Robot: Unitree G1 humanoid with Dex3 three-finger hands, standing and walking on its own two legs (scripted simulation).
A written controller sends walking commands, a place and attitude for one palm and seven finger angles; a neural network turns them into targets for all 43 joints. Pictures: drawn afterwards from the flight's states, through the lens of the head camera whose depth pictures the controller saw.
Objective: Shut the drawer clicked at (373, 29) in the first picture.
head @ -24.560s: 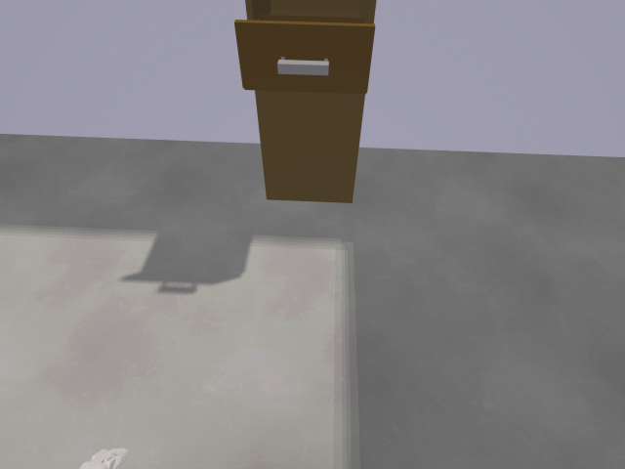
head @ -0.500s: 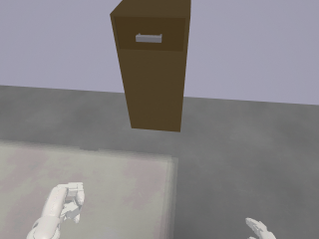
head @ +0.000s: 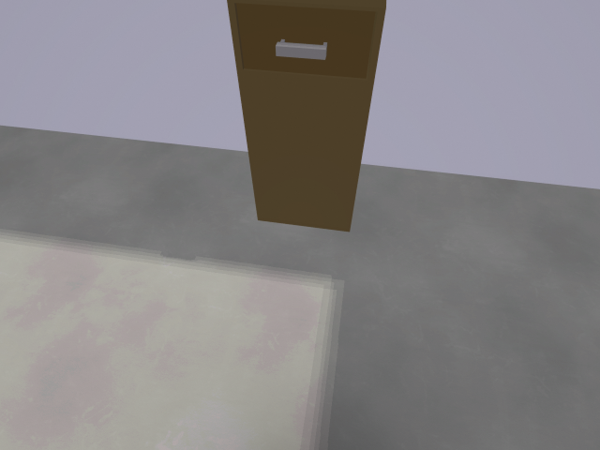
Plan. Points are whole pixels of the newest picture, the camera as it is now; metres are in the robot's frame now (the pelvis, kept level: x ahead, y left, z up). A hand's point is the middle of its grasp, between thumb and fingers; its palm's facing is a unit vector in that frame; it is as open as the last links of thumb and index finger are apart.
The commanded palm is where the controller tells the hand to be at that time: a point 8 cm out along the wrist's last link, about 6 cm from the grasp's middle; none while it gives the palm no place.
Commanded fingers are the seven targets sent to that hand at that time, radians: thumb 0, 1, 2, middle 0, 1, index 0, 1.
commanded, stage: let the arm hang, fingers relaxed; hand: left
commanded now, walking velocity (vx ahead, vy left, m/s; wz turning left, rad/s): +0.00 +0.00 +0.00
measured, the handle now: (302, 47) +1.08 +0.07 +0.03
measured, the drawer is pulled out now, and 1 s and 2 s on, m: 0.00 0.00 0.00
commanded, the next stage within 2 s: look to check the result in 0.44 s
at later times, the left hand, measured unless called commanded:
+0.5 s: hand out of the picture +0.10 +0.22 -0.16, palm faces -0.01 -0.96 -0.28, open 7.3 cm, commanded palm none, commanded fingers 0.00 0.90 0.90 -0.20 -0.30 -0.20 -0.30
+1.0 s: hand (172, 444) +0.15 +0.21 -0.15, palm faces -0.03 -0.95 -0.30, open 7.3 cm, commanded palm none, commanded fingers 0.00 0.90 0.90 -0.20 -0.30 -0.20 -0.30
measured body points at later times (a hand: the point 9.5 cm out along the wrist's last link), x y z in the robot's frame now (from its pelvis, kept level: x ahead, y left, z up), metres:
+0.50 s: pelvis +0.04 +0.00 +0.01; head +0.06 -0.01 +0.46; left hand +0.10 +0.27 -0.14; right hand +0.07 -0.26 -0.15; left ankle +0.06 +0.11 -0.74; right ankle +0.06 -0.14 -0.74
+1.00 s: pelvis +0.07 -0.02 +0.01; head +0.09 -0.02 +0.46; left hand +0.15 +0.26 -0.13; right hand +0.13 -0.30 -0.14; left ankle +0.06 +0.11 -0.74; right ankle +0.06 -0.14 -0.74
